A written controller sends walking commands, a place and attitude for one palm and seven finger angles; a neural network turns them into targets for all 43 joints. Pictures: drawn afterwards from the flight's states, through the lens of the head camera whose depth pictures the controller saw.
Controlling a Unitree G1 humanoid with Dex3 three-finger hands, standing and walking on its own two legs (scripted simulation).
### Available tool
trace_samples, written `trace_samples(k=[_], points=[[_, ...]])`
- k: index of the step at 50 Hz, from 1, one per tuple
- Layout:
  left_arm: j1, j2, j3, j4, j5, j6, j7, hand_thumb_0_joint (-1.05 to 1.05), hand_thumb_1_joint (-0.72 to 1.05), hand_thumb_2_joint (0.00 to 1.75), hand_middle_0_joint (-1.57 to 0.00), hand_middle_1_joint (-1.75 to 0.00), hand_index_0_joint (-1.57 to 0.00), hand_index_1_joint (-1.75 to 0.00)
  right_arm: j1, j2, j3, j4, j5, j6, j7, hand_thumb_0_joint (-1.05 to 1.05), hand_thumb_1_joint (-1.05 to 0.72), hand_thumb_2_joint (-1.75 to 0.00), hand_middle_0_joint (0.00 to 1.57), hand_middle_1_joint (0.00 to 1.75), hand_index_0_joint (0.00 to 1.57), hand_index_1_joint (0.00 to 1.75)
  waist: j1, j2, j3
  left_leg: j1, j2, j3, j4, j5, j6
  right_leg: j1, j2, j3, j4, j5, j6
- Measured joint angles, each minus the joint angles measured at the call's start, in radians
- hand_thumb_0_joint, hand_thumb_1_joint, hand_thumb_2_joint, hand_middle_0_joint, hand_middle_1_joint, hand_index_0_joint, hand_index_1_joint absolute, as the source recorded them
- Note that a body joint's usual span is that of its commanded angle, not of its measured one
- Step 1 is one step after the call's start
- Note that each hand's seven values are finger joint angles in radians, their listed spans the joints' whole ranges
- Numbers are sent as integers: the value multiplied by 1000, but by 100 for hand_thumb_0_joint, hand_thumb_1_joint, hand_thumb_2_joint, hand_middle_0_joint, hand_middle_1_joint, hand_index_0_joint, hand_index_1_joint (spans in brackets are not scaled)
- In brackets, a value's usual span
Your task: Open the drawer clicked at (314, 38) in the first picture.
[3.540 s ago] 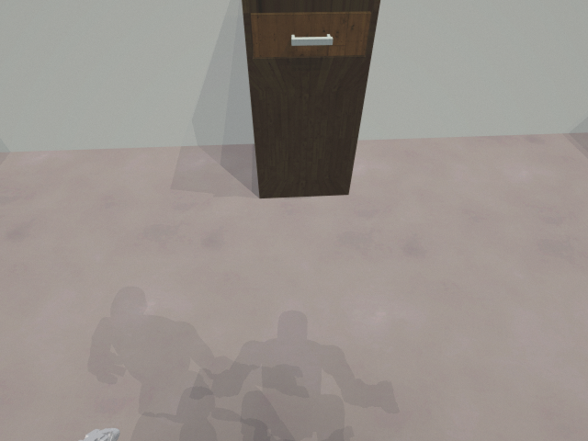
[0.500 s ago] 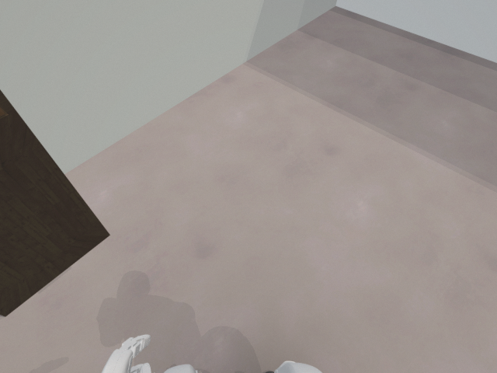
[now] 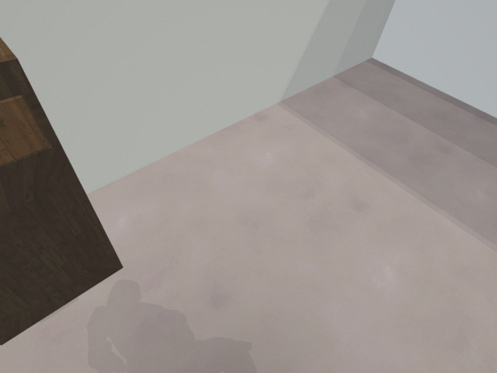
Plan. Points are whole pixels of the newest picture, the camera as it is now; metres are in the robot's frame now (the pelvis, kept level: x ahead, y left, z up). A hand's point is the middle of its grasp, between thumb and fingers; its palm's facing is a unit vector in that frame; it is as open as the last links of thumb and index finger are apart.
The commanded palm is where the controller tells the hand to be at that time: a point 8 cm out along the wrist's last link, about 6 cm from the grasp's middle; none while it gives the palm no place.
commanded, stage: turn to face it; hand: left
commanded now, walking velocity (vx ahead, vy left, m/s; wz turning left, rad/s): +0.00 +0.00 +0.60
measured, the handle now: out of the picture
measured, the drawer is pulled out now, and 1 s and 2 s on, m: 0.00 0.00 0.00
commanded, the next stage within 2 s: take the last steps up to it in 1.22 s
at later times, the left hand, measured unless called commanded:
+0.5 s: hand out of the picture +0.06 +0.16 -0.14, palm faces +0.30 -0.91 -0.29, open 7.4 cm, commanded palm none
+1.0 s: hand out of the picture -0.12 +0.19 -0.17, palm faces +0.59 -0.76 -0.28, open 7.4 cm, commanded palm none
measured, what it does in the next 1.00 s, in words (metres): steps on the spot, turning left: right foot, then left foot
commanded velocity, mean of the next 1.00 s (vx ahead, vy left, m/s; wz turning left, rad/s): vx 0.00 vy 0.00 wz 0.54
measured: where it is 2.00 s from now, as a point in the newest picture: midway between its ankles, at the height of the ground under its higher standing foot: outside the picture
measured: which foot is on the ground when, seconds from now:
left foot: down 0.00-0.36, up 0.38-0.78, down 0.80-1.00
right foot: up 0.00-0.34, down 0.36-0.80, up 0.82-1.00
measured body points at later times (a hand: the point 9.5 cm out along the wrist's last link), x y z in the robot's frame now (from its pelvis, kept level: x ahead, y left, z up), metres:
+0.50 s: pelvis +0.01 -0.06 +0.00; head +0.03 -0.08 +0.45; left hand +0.04 +0.21 -0.12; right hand +0.12 -0.31 -0.15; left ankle +0.00 +0.06 -0.67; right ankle +0.03 -0.17 -0.74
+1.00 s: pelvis -0.02 -0.03 +0.00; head +0.00 +0.01 +0.45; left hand -0.15 +0.23 -0.15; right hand +0.23 -0.17 -0.12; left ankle -0.07 +0.07 -0.74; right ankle +0.05 -0.16 -0.67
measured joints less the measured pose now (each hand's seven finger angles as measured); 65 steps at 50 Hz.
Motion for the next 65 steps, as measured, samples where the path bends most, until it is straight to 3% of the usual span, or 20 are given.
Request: trace_samples(k=[6,12,16,18,21,25,28,31,37,40,41,43,47,54,57,59,61,62,65], points=[[-34,-8,17,-43,3,20,2,1,91,89,-20,-30,-20,-30,48,-19,-22,4,-2,26,8,0,-93,-89,20,30,20,30,-27,13,-4,-2,-33,-53,-53,33,2,-62,-21,33,-41,67,24],[-82,2,27,-79,-2,31,8,1,91,89,-20,-30,-20,-30,81,-29,-42,-2,-7,40,10,0,-92,-89,20,30,20,30,-62,37,-5,-25,-53,-122,-47,43,-15,-18,10,42,-167,29,25],[-111,4,23,-113,-10,24,11,1,91,89,-20,-30,-20,-30,91,-43,-55,-6,-9,53,12,0,-91,-89,20,30,20,30,-74,59,-10,-45,-68,-174,-33,49,-39,59,44,45,-319,35,12],[-109,6,18,-136,-12,13,13,1,91,89,-20,-30,-20,-30,97,-51,-63,-13,-5,62,15,0,-91,-89,20,30,20,30,-71,62,-21,-64,-84,-194,-6,42,-57,135,45,39,-483,91,-4],[-106,-3,6,-148,-2,8,17,1,91,89,-20,-30,-20,-30,86,-72,-78,-19,-5,76,18,0,-91,-89,20,30,20,30,-66,82,-16,-144,-80,-167,230,-183,-92,158,38,3,-509,161,-52],[-90,-10,-4,-151,-1,5,18,1,91,89,-20,-30,-21,-30,68,-96,-85,-35,-8,83,29,0,-91,-89,20,30,20,30,-69,80,-5,-221,-30,-94,562,-207,-125,206,6,-50,-543,159,-61],[-84,-14,-11,-152,1,-2,16,1,91,89,-20,-30,-21,-30,50,-106,-82,-44,-8,87,32,0,-91,-90,20,30,20,30,-66,65,12,-212,13,-70,617,-211,-149,225,-23,-88,-546,156,-60],[-73,-16,-17,-153,5,-4,11,1,91,89,-20,-30,-21,-30,22,-113,-78,-46,-6,96,34,0,-91,-90,19,30,20,30,-53,49,30,-170,42,-54,559,-239,-159,228,-54,-125,-534,146,-54],[-36,10,-12,-138,12,6,1,1,90,89,-20,-30,-21,-30,-52,-116,-59,-66,1,90,38,0,-92,-90,19,30,20,30,-13,14,60,-42,53,-7,299,-267,-143,202,-113,-187,-473,116,-24],[-6,40,3,-125,4,17,-2,1,90,89,-21,-30,-21,-30,-73,-119,-49,-93,0,66,40,0,-91,-90,19,30,20,30,-1,-1,56,47,44,17,94,-117,-108,156,-145,-210,-374,73,3],[-5,57,10,-117,2,26,-3,1,90,89,-20,-30,-21,-30,-84,-112,-47,-98,-1,56,39,0,-91,-90,19,30,20,30,4,-18,62,35,32,17,110,-113,-89,119,-151,-177,-289,6,16],[-7,82,20,-100,2,50,4,1,91,89,-20,-30,-21,-30,-94,-99,-39,-105,1,39,35,0,-91,-90,19,30,20,30,13,-30,66,25,26,8,136,-149,-68,41,-119,-96,-108,-92,28],[-18,102,32,-87,0,58,0,1,91,89,-20,-30,-20,-30,-87,-81,-27,-105,-3,35,20,0,-91,-89,20,30,20,30,11,-17,54,45,20,-29,75,-128,-65,-48,-70,-30,41,-28,38],[-47,76,20,-114,-3,45,-2,1,91,89,-20,-30,-20,-30,-59,-61,-19,-85,-5,44,19,0,-91,-89,20,30,20,30,-5,23,39,69,-3,-81,5,-78,-63,-18,-28,1,-133,13,39],[-59,52,10,-124,-7,34,1,1,91,89,-20,-30,-20,-30,-43,-57,-20,-73,-7,52,19,0,-91,-89,20,30,20,30,-16,42,33,60,-12,-102,18,-80,-73,40,-6,-2,-263,36,29],[-58,38,3,-133,-7,19,1,1,91,89,-20,-30,-20,-30,-29,-55,-23,-65,-4,56,20,0,-91,-89,20,30,20,30,-19,50,25,42,-21,-113,49,-93,-84,105,5,-11,-405,120,23],[-59,15,-7,-134,1,0,5,1,91,89,-20,-30,-20,-30,-19,-64,-31,-56,3,60,21,0,-91,-89,20,30,20,30,-20,75,23,0,-21,-127,142,-174,-93,123,13,-28,-446,156,-45],[-58,3,-13,-134,3,-4,4,1,91,89,-20,-30,-20,-30,-14,-68,-35,-50,3,67,20,0,-91,-89,20,30,20,30,-23,85,24,-30,-26,-132,228,-244,-94,124,11,-40,-438,148,-61],[-48,-26,-22,-131,4,-5,7,1,91,89,-20,-30,-21,-30,-2,-78,-47,-26,0,84,23,0,-91,-89,20,30,20,30,-23,92,22,-108,-26,-116,492,-286,-100,149,-3,-63,-466,148,-71]])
